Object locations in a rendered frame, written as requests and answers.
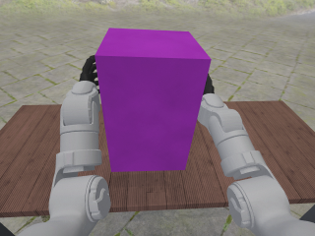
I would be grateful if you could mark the robot right hand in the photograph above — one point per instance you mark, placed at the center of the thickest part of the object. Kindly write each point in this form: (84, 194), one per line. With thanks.
(209, 86)

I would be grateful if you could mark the robot left hand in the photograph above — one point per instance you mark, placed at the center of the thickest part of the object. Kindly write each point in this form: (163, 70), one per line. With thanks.
(88, 73)

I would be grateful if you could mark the left robot upper arm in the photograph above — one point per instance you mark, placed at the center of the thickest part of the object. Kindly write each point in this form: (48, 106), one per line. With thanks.
(76, 205)

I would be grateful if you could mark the right robot upper arm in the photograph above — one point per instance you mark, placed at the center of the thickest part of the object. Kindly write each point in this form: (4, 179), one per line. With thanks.
(259, 204)

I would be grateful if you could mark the right robot forearm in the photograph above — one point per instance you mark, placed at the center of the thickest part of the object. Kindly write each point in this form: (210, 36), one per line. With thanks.
(239, 159)

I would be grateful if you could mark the table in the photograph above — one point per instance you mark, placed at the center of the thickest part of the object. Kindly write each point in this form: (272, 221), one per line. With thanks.
(30, 140)

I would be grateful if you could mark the left robot forearm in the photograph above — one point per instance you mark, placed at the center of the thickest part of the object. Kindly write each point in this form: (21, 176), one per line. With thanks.
(79, 128)

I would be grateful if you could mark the carton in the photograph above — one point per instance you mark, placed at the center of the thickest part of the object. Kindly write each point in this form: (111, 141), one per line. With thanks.
(151, 84)

